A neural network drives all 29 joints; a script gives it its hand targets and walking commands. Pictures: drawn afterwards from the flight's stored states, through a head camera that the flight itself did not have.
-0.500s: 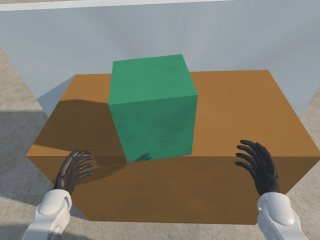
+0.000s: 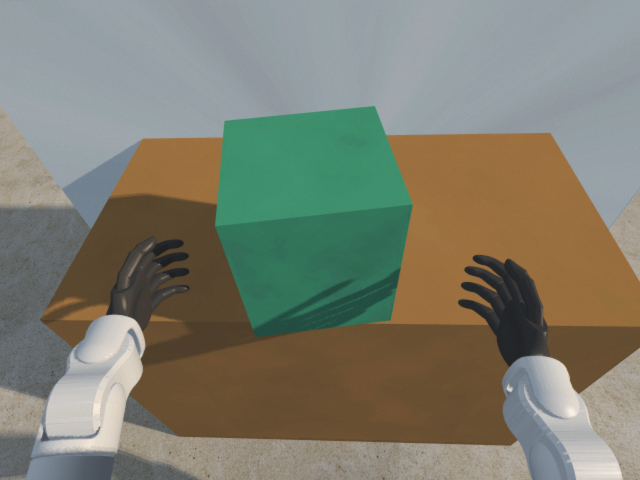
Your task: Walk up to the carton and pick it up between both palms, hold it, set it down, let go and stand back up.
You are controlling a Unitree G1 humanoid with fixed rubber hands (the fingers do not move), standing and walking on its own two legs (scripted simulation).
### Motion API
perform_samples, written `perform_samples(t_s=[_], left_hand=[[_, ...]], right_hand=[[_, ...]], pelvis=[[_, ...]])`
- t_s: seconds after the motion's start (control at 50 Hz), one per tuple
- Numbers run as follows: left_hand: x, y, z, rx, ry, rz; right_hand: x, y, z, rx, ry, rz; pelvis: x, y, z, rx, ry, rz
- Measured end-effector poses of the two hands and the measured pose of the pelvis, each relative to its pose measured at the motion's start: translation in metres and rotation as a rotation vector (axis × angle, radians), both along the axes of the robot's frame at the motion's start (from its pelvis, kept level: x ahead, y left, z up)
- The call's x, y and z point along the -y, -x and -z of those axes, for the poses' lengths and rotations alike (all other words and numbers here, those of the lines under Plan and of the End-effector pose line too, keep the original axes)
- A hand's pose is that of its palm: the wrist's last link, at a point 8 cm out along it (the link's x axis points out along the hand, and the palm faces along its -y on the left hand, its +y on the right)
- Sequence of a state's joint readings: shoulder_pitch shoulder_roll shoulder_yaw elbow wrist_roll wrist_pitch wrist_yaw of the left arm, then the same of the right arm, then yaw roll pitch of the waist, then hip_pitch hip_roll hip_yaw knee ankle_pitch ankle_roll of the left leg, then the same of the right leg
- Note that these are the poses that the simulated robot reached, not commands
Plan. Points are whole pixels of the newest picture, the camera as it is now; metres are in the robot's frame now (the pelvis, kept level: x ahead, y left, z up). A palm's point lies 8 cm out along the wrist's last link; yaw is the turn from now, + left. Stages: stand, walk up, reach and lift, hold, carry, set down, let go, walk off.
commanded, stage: reach and lift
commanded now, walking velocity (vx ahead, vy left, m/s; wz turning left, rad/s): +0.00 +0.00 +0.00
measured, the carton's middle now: (312, 226) +0.44 +0.06 +0.06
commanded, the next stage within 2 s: none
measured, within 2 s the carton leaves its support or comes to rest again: neither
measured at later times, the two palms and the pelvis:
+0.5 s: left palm (131, 233) +0.32 +0.24 +0.18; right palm (512, 258) +0.31 -0.16 +0.15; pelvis +0.00 +0.00 +0.00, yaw +0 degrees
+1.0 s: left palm (142, 147) +0.40 +0.23 +0.23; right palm (480, 176) +0.40 -0.14 +0.18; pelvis +0.01 +0.01 +0.00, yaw +0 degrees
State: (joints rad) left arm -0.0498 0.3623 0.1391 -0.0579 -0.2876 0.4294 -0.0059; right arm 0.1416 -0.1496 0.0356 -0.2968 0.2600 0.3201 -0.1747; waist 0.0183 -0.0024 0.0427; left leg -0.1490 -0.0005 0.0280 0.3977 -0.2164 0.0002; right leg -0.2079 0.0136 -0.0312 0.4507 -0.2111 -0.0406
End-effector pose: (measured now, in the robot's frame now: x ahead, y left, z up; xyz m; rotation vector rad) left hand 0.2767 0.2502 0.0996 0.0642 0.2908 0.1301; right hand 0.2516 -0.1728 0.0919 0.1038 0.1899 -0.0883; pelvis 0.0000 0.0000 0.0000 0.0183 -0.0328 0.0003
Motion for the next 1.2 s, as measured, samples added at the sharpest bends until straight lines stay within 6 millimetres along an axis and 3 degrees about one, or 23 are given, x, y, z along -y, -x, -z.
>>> perform_samples(t_s=[0.14, 0.34, 0.5, 0.58, 0.66, 0.96, 1.2], left_hand=[[-0.003, -0.015, -0.015, 0.004, 0.007, -0.005], [0.002, -0.03, -0.039, 0.019, 0.02, 0.009], [0.014, -0.045, -0.076, 0.103, 0.025, 0.041], [0.018, -0.057, -0.094, 0.134, 0.042, 0.051], [0.019, -0.073, -0.099, 0.114, 0.07, 0.047], [0.02, -0.118, -0.125, 0.121, 0.114, 0.046], [0.015, -0.144, -0.141, 0.125, 0.113, 0.031]], right_hand=[[-0.005, -0.026, -0.018, 0.039, -0.002, -0.009], [-0.005, -0.044, -0.035, 0.051, 0.016, -0.032], [-0.009, -0.062, -0.056, 0.086, 0.026, -0.058], [-0.009, -0.078, -0.053, 0.03, 0.043, -0.054], [-0.01, -0.091, -0.055, 0.002, 0.051, -0.053], [-0.029, -0.146, -0.089, 0.027, 0.07, -0.063], [-0.035, -0.178, -0.094, -0.028, 0.089, -0.045]], pelvis=[[-0.002, -0.006, 0.0, -0.009, 0.003, 0.0], [-0.003, -0.005, 0.0, -0.007, 0.004, 0.0], [-0.002, 0.001, 0.0, 0.001, 0.003, 0.0], [-0.002, 0.004, 0.0, 0.005, 0.002, 0.001], [-0.002, 0.005, 0.0, 0.007, 0.002, 0.001], [-0.007, -0.005, -0.001, -0.014, 0.009, 0.0], [-0.013, -0.014, -0.002, -0.037, 0.017, 0.0]])
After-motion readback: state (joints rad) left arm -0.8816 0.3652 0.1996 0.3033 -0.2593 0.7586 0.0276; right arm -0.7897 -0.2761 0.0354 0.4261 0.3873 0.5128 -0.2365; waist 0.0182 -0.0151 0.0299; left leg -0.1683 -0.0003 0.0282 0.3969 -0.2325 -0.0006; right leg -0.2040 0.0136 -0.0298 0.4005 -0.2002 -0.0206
